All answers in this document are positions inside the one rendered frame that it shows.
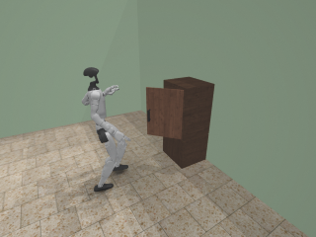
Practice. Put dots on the robot right forearm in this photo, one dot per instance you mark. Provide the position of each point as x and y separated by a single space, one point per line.
100 122

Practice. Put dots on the handle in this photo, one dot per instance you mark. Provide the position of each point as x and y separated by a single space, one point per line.
148 116

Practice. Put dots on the robot right hand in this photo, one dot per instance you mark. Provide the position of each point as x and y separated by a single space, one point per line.
119 137

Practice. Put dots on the left robot upper arm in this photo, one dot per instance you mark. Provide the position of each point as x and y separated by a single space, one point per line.
85 100

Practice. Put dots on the right robot foot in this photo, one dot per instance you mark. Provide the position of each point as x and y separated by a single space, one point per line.
103 187

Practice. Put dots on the cupboard door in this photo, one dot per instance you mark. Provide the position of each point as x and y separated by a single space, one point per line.
166 112

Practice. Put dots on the robot left hand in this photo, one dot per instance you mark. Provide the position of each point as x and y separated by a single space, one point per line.
111 90

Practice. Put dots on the left robot thigh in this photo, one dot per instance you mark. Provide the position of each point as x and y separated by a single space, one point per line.
120 146

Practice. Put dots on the right robot upper arm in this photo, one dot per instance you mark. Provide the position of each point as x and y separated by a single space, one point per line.
95 100

